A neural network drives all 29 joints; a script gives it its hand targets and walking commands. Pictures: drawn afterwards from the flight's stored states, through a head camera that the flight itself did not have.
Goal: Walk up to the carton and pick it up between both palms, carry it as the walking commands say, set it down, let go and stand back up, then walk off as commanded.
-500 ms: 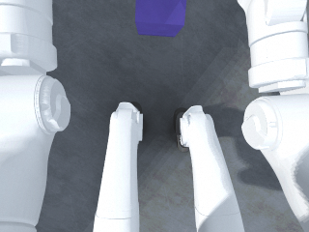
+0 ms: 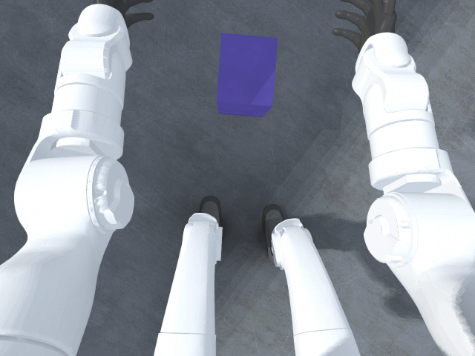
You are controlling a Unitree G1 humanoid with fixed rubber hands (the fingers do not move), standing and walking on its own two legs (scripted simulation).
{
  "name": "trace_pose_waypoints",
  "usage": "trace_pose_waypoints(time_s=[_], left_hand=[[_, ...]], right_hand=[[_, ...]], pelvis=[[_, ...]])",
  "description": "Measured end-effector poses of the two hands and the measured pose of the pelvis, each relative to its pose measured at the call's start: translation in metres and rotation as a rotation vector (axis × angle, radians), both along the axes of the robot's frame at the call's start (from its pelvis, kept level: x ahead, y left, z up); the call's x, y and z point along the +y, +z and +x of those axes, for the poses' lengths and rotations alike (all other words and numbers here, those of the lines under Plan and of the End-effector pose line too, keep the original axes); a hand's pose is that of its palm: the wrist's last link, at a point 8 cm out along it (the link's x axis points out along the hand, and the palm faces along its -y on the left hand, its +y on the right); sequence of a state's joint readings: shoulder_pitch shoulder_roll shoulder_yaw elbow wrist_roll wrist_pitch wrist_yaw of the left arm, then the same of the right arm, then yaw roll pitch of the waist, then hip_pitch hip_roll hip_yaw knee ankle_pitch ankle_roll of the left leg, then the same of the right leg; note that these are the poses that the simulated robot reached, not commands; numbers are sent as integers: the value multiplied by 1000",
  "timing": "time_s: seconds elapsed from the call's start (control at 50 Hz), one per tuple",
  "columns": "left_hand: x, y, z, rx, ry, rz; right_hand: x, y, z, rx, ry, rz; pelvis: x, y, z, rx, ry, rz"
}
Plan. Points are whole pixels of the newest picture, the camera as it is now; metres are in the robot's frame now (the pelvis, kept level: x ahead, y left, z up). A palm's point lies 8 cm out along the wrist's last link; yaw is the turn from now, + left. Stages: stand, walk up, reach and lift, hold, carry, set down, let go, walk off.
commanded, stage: let go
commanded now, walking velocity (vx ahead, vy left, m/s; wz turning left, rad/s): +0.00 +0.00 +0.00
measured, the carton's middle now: (244, 80) +0.59 +0.00 -0.56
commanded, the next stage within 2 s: stand in 1.26 s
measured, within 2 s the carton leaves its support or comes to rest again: neither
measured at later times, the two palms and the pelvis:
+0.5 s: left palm (66, 139) +0.39 +0.22 -0.02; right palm (454, 165) +0.37 -0.20 -0.02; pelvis +0.07 -0.01 +0.07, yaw +3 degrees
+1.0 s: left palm (27, 307) +0.23 +0.23 +0.03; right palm out of the picture +0.24 -0.23 +0.05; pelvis +0.07 -0.01 +0.10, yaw +3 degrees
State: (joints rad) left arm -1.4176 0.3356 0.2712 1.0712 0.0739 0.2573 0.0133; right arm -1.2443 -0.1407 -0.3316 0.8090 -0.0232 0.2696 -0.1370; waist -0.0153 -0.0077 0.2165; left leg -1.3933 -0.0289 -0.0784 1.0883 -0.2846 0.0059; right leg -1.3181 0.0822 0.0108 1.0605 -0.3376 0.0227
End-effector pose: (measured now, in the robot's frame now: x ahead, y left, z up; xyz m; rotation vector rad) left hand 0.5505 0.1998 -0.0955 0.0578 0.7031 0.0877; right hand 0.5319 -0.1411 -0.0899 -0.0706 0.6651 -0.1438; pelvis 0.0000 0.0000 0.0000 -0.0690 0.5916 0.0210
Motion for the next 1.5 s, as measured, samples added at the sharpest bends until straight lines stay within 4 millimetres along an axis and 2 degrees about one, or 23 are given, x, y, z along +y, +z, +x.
trace_pose_waypoints(time_s=[0.06,0.14,0.26,0.46,0.68,0.82,0.9,0.98,1.08,1.24,1.3,1.42,1.5], left_hand=[[0,-3,-10,14,-4,15],[5,2,-29,17,18,39],[17,24,-68,35,33,83],[20,68,-149,48,31,114],[28,108,-242,53,49,114],[33,120,-295,60,57,97],[33,122,-314,66,58,78],[32,125,-323,63,54,57],[32,127,-323,52,51,42],[32,127,-320,62,40,47],[39,124,-323,78,54,83],[69,118,-335,170,77,198],[80,113,-327,222,80,230]], right_hand=[[-7,-4,-13,35,0,-12],[-19,5,-30,37,24,-42],[-28,26,-66,75,96,-71],[-57,66,-148,115,124,-85],[-72,103,-242,133,130,-73],[-76,117,-278,121,123,-62],[-79,126,-287,111,126,-70],[-84,134,-291,109,133,-90],[-85,138,-297,133,141,-104],[-84,132,-298,181,137,-92],[-88,130,-291,162,131,-107],[-109,128,-266,136,151,-165],[-117,125,-248,147,159,-187]], pelvis=[[0,9,9,0,2,2],[-1,22,21,-26,6,7],[-4,41,40,-79,12,19],[-11,69,65,-197,21,42],[-16,88,72,-413,30,61],[-15,93,69,-537,35,67],[-14,96,67,-600,38,69],[-13,97,66,-656,41,70],[-10,99,67,-699,44,69],[-9,99,71,-701,44,69],[-10,99,75,-673,42,69],[-13,100,93,-606,39,71],[-13,99,113,-578,38,73]])
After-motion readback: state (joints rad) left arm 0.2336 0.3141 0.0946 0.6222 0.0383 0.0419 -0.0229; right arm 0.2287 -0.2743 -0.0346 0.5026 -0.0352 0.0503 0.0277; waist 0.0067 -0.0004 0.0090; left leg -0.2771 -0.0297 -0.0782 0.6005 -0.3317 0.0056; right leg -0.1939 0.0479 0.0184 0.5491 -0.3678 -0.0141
